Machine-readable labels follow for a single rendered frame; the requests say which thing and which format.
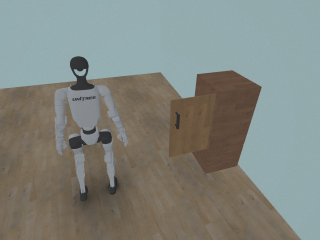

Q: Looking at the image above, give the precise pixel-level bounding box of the right robot upper arm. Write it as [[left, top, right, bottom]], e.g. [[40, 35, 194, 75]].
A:
[[97, 85, 118, 118]]

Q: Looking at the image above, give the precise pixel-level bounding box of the handle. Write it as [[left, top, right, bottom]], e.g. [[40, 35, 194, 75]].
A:
[[175, 112, 180, 129]]

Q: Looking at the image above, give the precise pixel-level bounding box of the robot head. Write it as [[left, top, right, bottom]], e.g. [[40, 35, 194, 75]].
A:
[[70, 56, 95, 91]]

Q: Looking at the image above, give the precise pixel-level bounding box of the cupboard door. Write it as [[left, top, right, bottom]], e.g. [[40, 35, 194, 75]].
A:
[[169, 93, 216, 157]]

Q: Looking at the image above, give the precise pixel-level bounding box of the left robot upper arm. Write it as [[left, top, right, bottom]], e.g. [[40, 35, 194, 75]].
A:
[[54, 87, 68, 126]]

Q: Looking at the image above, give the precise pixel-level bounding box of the robot right foot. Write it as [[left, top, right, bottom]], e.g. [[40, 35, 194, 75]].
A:
[[109, 176, 118, 195]]

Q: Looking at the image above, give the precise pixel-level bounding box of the robot right hand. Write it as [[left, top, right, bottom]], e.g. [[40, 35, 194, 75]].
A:
[[117, 132, 128, 147]]

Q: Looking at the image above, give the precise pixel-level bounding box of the robot left hand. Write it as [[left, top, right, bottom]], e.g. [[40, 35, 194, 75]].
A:
[[56, 141, 68, 156]]

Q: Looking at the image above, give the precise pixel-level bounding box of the robot left forearm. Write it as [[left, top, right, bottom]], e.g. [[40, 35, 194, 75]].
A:
[[54, 117, 66, 144]]

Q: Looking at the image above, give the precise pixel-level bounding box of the robot right forearm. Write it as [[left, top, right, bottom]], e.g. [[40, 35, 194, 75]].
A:
[[112, 109, 126, 134]]

